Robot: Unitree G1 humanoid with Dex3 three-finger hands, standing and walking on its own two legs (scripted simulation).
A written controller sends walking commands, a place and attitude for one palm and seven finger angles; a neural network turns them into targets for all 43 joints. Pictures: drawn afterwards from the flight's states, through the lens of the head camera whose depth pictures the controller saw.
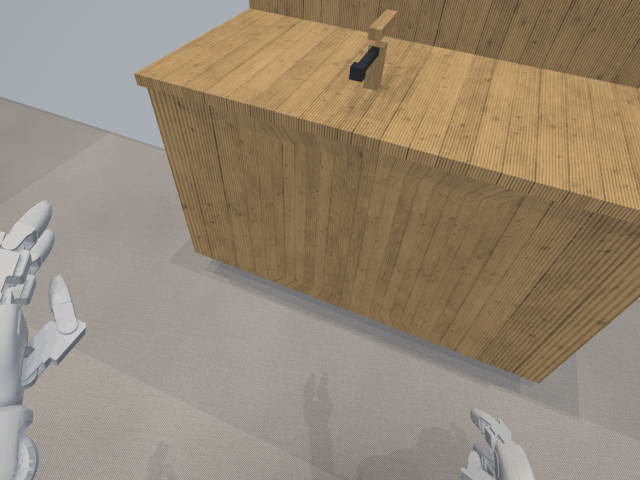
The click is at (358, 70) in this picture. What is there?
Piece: tap's lever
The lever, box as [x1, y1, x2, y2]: [349, 62, 366, 81]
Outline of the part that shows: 354,62 350,66 349,78 361,81 364,77 366,65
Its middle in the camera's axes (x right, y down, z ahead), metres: +0.08 -0.35 +0.82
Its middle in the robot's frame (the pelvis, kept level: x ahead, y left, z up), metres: +0.86 -0.02 +0.12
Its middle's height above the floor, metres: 0.89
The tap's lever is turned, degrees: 0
